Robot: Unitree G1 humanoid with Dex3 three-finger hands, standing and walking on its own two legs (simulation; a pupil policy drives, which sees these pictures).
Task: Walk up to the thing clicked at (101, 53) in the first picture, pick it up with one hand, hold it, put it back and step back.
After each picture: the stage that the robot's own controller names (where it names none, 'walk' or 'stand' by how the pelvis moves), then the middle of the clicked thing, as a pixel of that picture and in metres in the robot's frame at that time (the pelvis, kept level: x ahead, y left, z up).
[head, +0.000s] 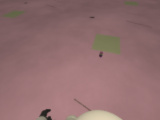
stand; (101, 54) +1.35 -0.25 -0.72
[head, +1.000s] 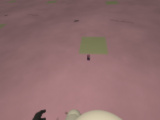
walk; (88, 57) +1.24 +0.10 -0.70
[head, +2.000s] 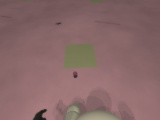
walk; (75, 74) +0.75 +0.27 -0.71
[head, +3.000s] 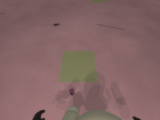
walk; (71, 92) +0.43 +0.22 -0.69
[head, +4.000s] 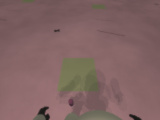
stand; (71, 102) +0.34 +0.21 -0.72
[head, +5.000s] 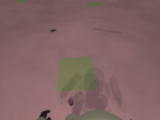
stand; (70, 102) +0.33 +0.22 -0.72
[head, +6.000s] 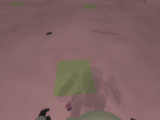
stand; (68, 107) +0.28 +0.24 -0.72
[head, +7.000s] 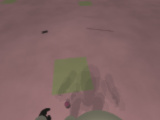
stand; (67, 105) +0.29 +0.25 -0.72
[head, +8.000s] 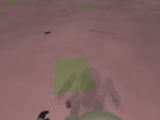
stand; (68, 104) +0.31 +0.23 -0.72
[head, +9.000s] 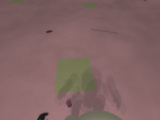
stand; (69, 103) +0.32 +0.23 -0.73
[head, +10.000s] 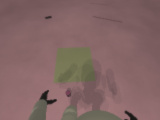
go down; (68, 93) +0.35 +0.22 -0.69
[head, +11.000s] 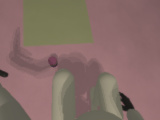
go down; (53, 62) +0.39 +0.27 -0.28
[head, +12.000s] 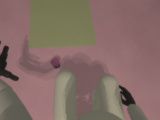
close in; (55, 63) +0.39 +0.28 -0.29
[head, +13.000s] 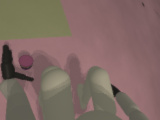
close in; (26, 62) +0.36 +0.30 -0.21
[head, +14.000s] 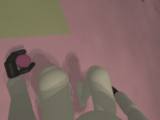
close; (23, 62) +0.35 +0.30 -0.22
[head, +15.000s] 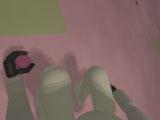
lift; (23, 62) +0.35 +0.30 -0.22
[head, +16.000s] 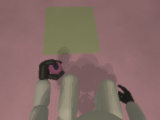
lift; (56, 70) +0.31 +0.23 -0.04
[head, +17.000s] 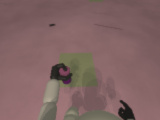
lift; (65, 75) +0.33 +0.17 +0.02
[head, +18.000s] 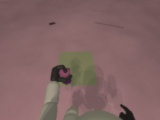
hold; (65, 76) +0.32 +0.17 +0.00
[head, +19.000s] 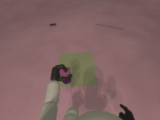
hold; (65, 76) +0.32 +0.18 +0.01
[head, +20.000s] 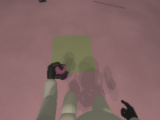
crouch; (61, 72) +0.35 +0.19 -0.06
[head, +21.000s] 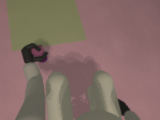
lower; (40, 54) +0.43 +0.29 -0.13
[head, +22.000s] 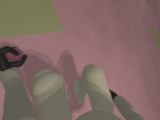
lower; (16, 58) +0.39 +0.31 -0.22
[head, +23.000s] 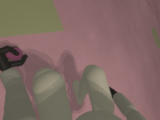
lower; (16, 57) +0.39 +0.31 -0.22
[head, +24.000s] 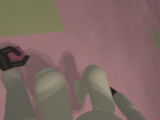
lower; (17, 57) +0.39 +0.31 -0.22
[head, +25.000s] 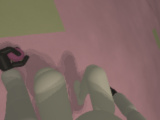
lower; (18, 58) +0.38 +0.31 -0.22
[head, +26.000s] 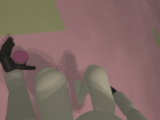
withdraw; (20, 59) +0.37 +0.30 -0.22
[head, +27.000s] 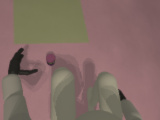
stand; (50, 60) +0.40 +0.28 -0.26
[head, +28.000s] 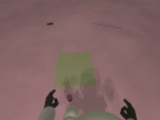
stand; (69, 98) +0.35 +0.19 -0.64
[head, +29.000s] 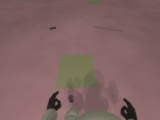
stand; (71, 98) +0.37 +0.21 -0.67
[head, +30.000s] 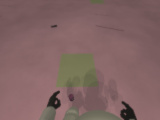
stand; (71, 97) +0.37 +0.20 -0.67
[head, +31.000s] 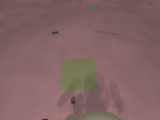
walk; (73, 100) +0.38 +0.20 -0.72
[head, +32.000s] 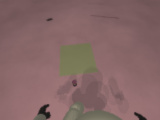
walk; (74, 83) +0.50 +0.22 -0.70
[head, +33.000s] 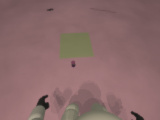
walk; (73, 64) +0.82 +0.23 -0.70
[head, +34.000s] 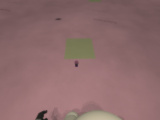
stand; (76, 63) +0.99 +0.23 -0.71
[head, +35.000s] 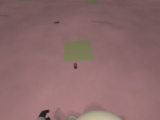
stand; (75, 65) +0.98 +0.25 -0.73
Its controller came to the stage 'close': yes
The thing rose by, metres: 0.70
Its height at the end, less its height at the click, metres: +0.00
